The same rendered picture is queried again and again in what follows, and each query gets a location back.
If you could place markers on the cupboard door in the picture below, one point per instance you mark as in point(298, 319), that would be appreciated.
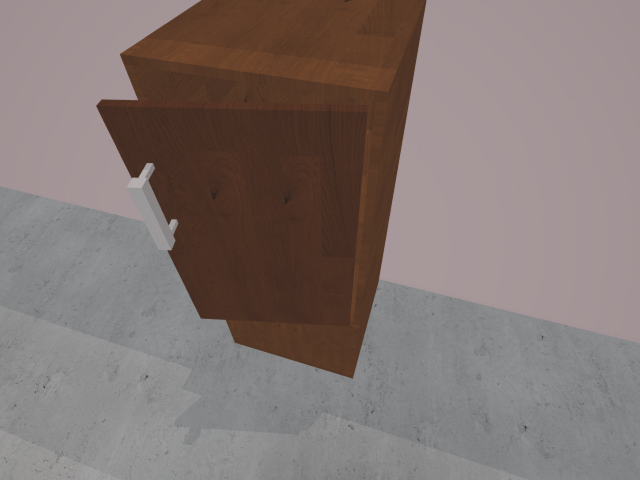
point(266, 196)

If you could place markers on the handle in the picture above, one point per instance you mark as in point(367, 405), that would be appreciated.
point(150, 210)

